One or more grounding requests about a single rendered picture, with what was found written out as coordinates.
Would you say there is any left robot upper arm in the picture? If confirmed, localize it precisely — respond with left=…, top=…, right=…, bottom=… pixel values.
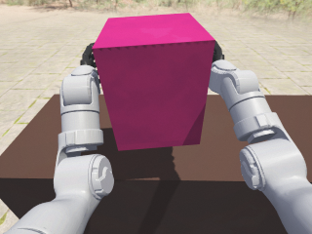
left=3, top=154, right=114, bottom=234

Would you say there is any right robot forearm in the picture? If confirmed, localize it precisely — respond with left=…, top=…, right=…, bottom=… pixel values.
left=209, top=59, right=307, bottom=177

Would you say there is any carton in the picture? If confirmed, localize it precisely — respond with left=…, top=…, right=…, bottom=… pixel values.
left=92, top=13, right=215, bottom=151

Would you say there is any right robot upper arm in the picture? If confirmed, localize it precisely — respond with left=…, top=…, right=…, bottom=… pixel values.
left=239, top=137, right=312, bottom=234

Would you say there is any left robot forearm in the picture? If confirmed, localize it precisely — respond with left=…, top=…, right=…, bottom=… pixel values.
left=54, top=64, right=104, bottom=193

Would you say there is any pedestal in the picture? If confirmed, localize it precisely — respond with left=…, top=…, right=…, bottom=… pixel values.
left=0, top=94, right=312, bottom=234

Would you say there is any robot left hand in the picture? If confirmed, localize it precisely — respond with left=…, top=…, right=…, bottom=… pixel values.
left=80, top=42, right=100, bottom=83

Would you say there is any robot right hand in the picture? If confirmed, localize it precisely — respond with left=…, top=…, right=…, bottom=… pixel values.
left=212, top=41, right=225, bottom=63

